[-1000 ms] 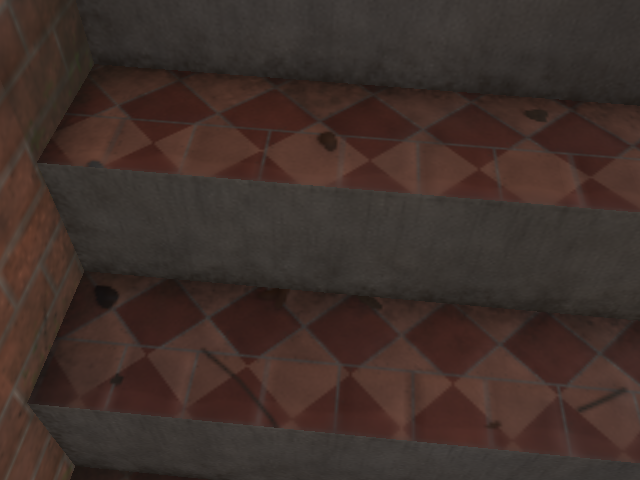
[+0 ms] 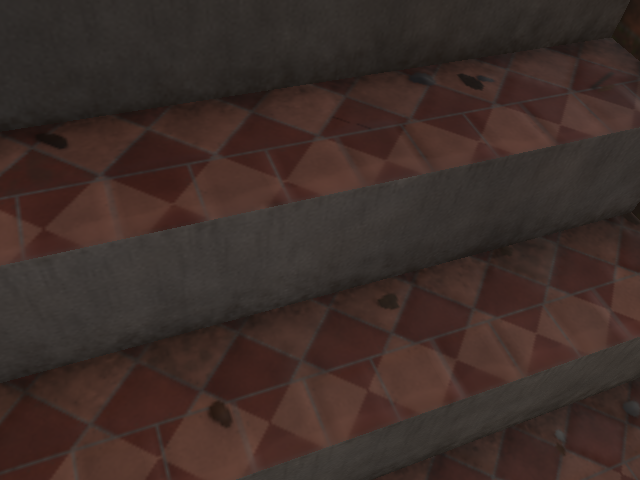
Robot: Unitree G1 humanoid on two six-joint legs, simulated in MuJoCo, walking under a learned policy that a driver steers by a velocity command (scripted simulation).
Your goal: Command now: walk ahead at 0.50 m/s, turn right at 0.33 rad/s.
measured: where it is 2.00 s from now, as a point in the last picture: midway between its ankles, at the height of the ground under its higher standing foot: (376, 479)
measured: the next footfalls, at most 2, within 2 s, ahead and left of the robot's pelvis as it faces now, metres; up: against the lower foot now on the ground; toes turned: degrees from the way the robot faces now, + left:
right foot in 0.28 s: +0.26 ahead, -0.14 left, +0.23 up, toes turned -7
left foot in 0.88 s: +0.46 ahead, +0.14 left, +0.47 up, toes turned +13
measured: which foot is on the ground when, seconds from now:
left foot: down 0.00-0.32, up 0.34-0.86, down 0.88-1.00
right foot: up 0.00-0.26, down 0.28-0.88, up 0.90-1.00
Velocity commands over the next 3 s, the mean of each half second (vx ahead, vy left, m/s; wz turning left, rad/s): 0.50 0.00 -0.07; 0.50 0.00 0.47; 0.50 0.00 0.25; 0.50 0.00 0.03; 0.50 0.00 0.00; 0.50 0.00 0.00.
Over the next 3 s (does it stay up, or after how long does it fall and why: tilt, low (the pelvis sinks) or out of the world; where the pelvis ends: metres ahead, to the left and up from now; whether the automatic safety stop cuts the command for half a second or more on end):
stays up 0.28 -0.02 0.24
